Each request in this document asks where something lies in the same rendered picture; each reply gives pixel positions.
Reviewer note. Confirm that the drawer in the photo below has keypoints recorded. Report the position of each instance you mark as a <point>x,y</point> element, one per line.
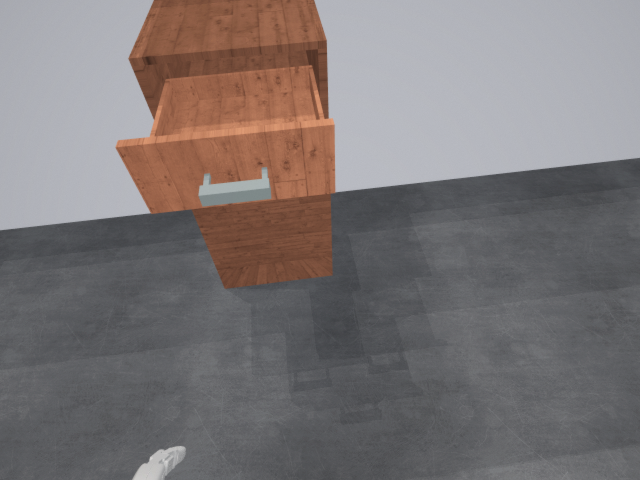
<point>231,125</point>

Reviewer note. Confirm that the left robot hand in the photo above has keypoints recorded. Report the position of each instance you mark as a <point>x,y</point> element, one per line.
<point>160,464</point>

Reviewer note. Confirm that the cabinet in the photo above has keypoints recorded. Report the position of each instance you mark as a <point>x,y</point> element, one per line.
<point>259,242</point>

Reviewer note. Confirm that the handle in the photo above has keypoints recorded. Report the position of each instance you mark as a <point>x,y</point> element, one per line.
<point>234,192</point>

